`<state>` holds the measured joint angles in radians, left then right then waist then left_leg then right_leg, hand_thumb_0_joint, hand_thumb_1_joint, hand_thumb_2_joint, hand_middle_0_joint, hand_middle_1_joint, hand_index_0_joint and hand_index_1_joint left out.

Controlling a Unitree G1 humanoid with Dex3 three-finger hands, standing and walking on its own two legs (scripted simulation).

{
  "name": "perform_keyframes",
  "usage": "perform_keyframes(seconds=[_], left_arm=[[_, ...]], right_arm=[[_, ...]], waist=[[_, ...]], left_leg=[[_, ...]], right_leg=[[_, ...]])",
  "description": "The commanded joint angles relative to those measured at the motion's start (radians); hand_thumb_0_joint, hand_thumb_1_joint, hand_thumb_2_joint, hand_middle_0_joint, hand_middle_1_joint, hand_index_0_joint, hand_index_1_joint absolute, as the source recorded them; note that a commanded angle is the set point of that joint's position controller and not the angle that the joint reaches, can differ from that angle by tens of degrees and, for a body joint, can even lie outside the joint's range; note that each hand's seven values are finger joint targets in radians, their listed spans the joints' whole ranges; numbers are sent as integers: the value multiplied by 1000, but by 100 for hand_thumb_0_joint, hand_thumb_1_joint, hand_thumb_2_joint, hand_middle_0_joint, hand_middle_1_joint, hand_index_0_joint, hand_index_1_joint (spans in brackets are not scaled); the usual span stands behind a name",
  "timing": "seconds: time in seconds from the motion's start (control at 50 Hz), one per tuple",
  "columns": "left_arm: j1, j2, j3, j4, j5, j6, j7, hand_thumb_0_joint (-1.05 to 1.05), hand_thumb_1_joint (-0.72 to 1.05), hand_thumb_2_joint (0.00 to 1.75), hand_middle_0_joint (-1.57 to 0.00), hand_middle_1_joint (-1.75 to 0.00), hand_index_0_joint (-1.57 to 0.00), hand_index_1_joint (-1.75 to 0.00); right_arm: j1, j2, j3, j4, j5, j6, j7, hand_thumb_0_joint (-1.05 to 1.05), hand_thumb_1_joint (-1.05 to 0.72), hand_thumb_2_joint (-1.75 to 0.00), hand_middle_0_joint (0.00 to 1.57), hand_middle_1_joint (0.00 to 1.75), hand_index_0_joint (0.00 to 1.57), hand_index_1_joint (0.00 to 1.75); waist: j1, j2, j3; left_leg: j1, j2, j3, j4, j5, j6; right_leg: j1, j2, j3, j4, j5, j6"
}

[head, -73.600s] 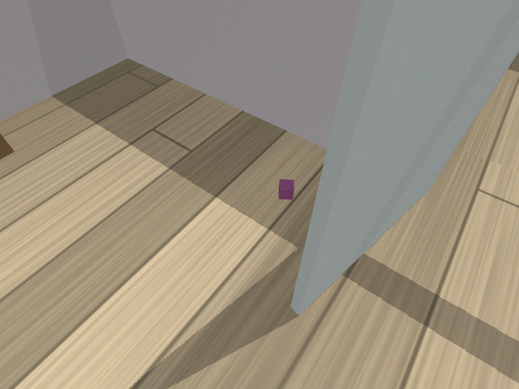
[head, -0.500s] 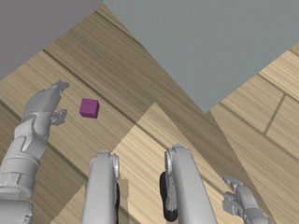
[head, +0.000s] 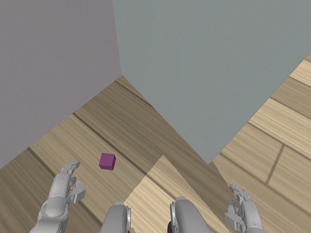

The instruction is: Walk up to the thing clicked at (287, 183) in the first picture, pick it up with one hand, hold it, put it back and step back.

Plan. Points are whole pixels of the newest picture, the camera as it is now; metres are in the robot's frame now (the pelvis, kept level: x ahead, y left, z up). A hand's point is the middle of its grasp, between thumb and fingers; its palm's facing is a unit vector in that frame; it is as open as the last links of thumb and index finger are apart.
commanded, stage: home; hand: left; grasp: from above
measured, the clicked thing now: (107, 161) +0.52 +0.21 -0.62
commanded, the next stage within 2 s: none
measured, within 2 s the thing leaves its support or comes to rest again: neither
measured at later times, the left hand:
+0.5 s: hand (62, 211) +0.19 +0.19 +0.01, palm faces +0.09 -0.97 -0.21, open 7.4 cm
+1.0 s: hand (64, 209) +0.19 +0.18 +0.01, palm faces +0.06 -0.98 -0.21, open 7.4 cm
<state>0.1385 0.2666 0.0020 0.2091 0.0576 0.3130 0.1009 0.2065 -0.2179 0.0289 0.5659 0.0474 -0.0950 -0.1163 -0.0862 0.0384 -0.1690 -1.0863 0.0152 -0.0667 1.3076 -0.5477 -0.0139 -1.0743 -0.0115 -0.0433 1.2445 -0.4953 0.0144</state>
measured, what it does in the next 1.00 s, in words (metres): rises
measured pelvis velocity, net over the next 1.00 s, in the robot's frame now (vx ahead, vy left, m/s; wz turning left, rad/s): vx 0.04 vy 0.00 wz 0.02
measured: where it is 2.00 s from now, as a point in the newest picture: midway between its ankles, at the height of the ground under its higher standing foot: outside the picture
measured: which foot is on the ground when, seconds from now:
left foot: down 0.00-1.00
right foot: down 0.00-1.00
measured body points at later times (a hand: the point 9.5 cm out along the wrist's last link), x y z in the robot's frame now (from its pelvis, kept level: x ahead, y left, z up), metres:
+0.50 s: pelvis +0.04 +0.00 +0.06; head +0.06 +0.00 +0.51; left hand +0.19 +0.24 +0.03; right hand +0.22 -0.23 +0.01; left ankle +0.04 +0.12 -0.62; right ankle +0.06 -0.13 -0.62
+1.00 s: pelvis +0.04 +0.00 +0.06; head +0.05 +0.00 +0.51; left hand +0.19 +0.24 +0.03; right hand +0.19 -0.24 +0.00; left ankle +0.04 +0.12 -0.62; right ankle +0.06 -0.13 -0.62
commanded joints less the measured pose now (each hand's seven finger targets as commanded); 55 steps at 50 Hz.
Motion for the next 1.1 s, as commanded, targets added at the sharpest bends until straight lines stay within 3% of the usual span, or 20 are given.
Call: perform_keyframes(seconds=[0.0, 0.12, 0.24, 0.34, 0.42, 0.6, 0.64, 0.72, 0.74, 0.76, 0.82, 0.84, 0.92, 0.96, 0.98, 1.04, 1.08], left_arm=[[4, 92, 81, -273, -61, 7, 13, 0, 90, 90, -20, -30, -20, -30], [207, 59, 92, -424, -119, 67, -8, 0, 90, 90, -20, -30, -20, -30], [333, 48, 86, -508, -128, 97, -42, 0, 90, 90, -20, -30, -20, -30], [329, 53, 87, -518, -121, 95, -66, 0, 90, 90, -20, -30, -20, -30], [314, 57, 88, -510, -111, 86, -75, 0, 90, 90, -20, -30, -20, -30], [336, 71, 90, -546, -101, 80, -73, 0, 90, 90, -20, -30, -20, -30], [346, 63, 86, -515, -101, 83, -73, 0, 90, 90, -20, -30, -20, -30], [363, 51, 80, -493, -106, 92, -74, 0, 90, 90, -20, -30, -20, -30], [338, 69, 91, -542, -106, 89, -73, 0, 90, 90, -20, -30, -20, -30], [368, 43, 73, -485, -104, 97, -73, 0, 90, 90, -20, -30, -20, -30], [327, 74, 97, -541, -109, 89, -70, 0, 90, 90, -20, -30, -20, -30], [348, 53, 80, -502, -106, 92, -74, 0, 90, 90, -20, -30, -20, -30], [330, 57, 88, -507, -108, 88, -74, 0, 90, 90, -20, -30, -20, -30], [326, 59, 92, -521, -110, 85, -75, 0, 90, 90, -20, -30, -20, -30], [304, 88, 109, -566, -111, 79, -73, 0, 90, 90, -20, -30, -20, -30], [347, 44, 78, -502, -110, 89, -77, 0, 90, 90, -20, -30, -20, -30], [335, 72, 102, -528, -112, 86, -76, 0, 90, 90, -20, -30, -20, -30]], right_arm=[[-2, -116, -29, -149, -10, -72, -41, 0, -90, -90, 20, 30, 20, 30], [18, -110, -24, -188, -16, -110, -70, 0, -90, -90, 20, 30, 20, 30], [30, -113, -30, -209, -22, -143, -83, 0, -90, -90, 20, 30, 20, 30], [20, -119, -35, -208, -30, -173, -86, 0, -90, -90, 20, 30, 20, 30], [17, -121, -38, -200, -34, -192, -85, 0, -90, -90, 20, 30, 20, 30], [22, -126, -44, -182, -41, -202, -77, 0, -90, -90, 20, 30, 20, 30], [21, -126, -44, -177, -42, -198, -75, 0, -90, -90, 20, 30, 20, 30], [16, -129, -43, -182, -41, -195, -72, 0, -90, -90, 20, 30, 20, 30], [15, -133, -45, -180, -40, -196, -72, 0, -90, -90, 20, 30, 20, 30], [9, -125, -42, -184, -41, -195, -74, 0, -90, -90, 20, 30, 20, 30], [10, -127, -43, -186, -39, -199, -75, 0, -90, -90, 20, 30, 20, 30], [10, -127, -43, -185, -40, -200, -74, 0, -90, -90, 20, 30, 20, 30], [11, -127, -44, -185, -40, -207, -76, 0, -90, -90, 20, 30, 20, 30], [12, -127, -45, -186, -39, -210, -78, 0, -90, -90, 20, 30, 20, 30], [16, -127, -47, -184, -39, -210, -79, 0, -90, -90, 20, 30, 20, 30], [14, -120, -41, -187, -40, -213, -80, 0, -90, -90, 20, 30, 20, 30], [13, -124, -45, -180, -39, -214, -81, 0, -90, -90, 20, 30, 20, 30]], waist=[[8, 29, -223], [32, 49, -160], [29, 7, -97], [22, -19, -39], [32, -27, -39], [51, 28, -97], [42, 26, -86], [46, 6, -74], [56, 27, -72], [47, 21, -68], [54, 7, -59], [47, 17, -63], [45, 6, -43], [44, 12, -61], [54, 7, -70], [45, -14, -40], [51, 1, -62]], left_leg=[[290, -17, -2, -318, 103, 34], [407, -16, 8, -418, 190, 24], [453, -21, 18, -451, 281, 33], [458, -24, 21, -472, 229, 37], [465, -26, 21, -470, 233, 37], [507, -21, 11, -468, 359, 21], [501, -18, 5, -472, 360, 19], [490, -18, 3, -478, 327, 21], [496, -12, -4, -488, 314, 19], [487, -18, 3, -482, 308, 21], [476, -18, 11, -486, 254, 27], [479, -19, 9, -488, 251, 24], [466, -15, 6, -495, 202, 26], [471, -16, 7, -490, 209, 26], [469, -17, 7, -487, 209, 27], [454, -22, 18, -480, 188, 31], [462, -21, 19, -479, 198, 30]], right_leg=[[318, 18, 22, -312, 112, -21], [427, 29, -4, -402, 174, -22], [475, 37, -23, -454, 237, -22], [465, 36, -29, -477, 189, -16], [466, 31, -26, -473, 191, -15], [508, 34, -31, -437, 281, -24], [501, 36, -33, -435, 279, -24], [501, 36, -34, -445, 255, -23], [494, 35, -35, -439, 240, -25], [490, 35, -34, -448, 240, -23], [491, 34, -31, -460, 200, -20], [486, 34, -30, -458, 197, -21], [470, 36, -30, -464, 161, -17], [477, 34, -27, -463, 167, -17], [486, 34, -26, -465, 168, -15], [477, 31, -19, -476, 154, -13], [488, 31, -20, -473, 161, -14]])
